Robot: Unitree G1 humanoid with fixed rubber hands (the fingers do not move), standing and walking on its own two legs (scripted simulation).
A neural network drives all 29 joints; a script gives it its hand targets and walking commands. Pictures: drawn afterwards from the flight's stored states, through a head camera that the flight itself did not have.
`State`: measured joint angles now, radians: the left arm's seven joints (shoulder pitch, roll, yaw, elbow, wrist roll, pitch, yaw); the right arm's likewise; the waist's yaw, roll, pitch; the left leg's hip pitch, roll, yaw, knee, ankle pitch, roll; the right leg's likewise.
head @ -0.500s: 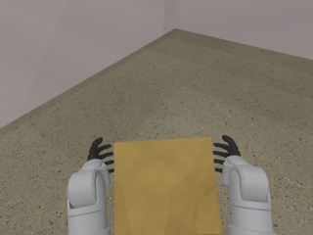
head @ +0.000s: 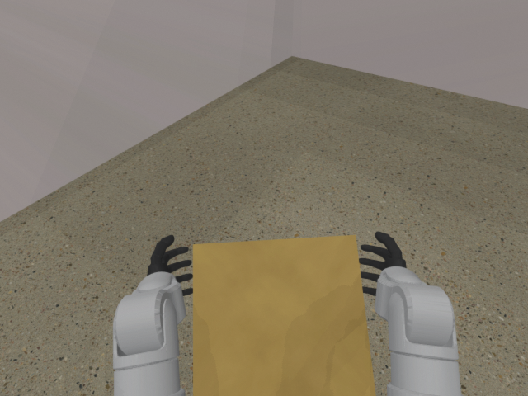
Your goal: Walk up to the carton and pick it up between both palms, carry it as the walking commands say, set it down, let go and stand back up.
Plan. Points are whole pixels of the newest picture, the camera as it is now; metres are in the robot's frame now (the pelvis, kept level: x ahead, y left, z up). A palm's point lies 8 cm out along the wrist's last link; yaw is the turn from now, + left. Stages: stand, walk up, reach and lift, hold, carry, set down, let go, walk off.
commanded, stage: carry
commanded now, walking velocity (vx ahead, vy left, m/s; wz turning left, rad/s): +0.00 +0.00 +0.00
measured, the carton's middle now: (277, 311) +0.30 -0.01 -0.03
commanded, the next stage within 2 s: none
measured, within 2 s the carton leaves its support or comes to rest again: neither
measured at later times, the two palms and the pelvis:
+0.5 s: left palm (163, 287) +0.28 +0.16 +0.08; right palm (391, 281) +0.28 -0.17 +0.08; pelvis +0.00 +0.00 +0.00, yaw +0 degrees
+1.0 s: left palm (164, 290) +0.28 +0.16 +0.07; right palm (392, 284) +0.28 -0.17 +0.07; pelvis +0.01 +0.00 +0.00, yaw +0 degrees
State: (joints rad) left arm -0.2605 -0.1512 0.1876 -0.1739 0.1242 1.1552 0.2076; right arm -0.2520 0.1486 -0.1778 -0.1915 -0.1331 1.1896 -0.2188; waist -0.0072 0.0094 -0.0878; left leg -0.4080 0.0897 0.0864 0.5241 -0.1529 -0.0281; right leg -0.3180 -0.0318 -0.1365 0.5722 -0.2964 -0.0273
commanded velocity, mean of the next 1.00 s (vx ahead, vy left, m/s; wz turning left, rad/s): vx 0.00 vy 0.00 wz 0.00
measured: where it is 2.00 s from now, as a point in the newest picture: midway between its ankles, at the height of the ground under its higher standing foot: outside the picture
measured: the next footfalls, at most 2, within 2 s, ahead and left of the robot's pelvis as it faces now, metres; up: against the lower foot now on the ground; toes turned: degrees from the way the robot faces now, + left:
none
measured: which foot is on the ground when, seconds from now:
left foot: down 0.00-1.00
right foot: down 0.00-1.00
